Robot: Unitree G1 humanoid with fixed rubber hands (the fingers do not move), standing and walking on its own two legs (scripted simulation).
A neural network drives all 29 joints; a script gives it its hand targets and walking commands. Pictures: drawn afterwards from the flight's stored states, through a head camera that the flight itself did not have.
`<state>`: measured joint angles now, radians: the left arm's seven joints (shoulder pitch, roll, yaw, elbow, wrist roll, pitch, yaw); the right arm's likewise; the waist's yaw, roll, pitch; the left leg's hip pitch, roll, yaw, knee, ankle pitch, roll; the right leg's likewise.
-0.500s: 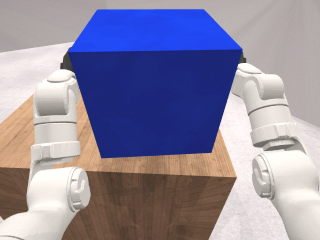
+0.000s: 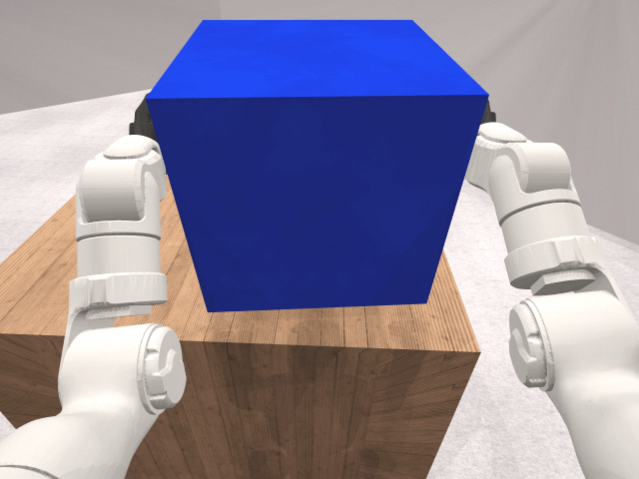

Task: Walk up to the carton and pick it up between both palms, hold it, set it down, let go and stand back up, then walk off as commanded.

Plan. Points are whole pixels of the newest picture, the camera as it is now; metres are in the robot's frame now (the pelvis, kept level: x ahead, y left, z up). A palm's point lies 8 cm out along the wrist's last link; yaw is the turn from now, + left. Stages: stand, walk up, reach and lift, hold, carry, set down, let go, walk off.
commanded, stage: hold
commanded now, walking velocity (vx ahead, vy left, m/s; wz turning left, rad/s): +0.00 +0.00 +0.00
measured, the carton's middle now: (313, 160) +0.42 +0.00 +0.26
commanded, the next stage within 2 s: none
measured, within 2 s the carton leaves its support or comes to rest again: neither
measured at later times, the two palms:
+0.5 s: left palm (150, 155) +0.36 +0.19 +0.29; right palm (475, 142) +0.37 -0.18 +0.30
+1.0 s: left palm (150, 155) +0.36 +0.19 +0.29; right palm (474, 143) +0.37 -0.18 +0.30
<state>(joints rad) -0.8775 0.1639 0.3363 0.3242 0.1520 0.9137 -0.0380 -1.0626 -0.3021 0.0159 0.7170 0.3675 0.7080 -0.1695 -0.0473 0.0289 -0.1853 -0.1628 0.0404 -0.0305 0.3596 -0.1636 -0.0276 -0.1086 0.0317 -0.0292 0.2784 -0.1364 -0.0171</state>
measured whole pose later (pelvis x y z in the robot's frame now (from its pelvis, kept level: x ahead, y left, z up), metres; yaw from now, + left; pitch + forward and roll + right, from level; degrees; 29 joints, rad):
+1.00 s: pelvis +0.00 +0.00 +0.00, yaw +0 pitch -2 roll -1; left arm -0.88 0.17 0.34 0.33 0.15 0.92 -0.05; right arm -1.06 -0.29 0.01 0.71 0.36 0.72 -0.17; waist -0.06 0.01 -0.18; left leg -0.16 0.04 -0.03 0.36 -0.16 -0.03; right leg -0.11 0.03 -0.03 0.28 -0.14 -0.02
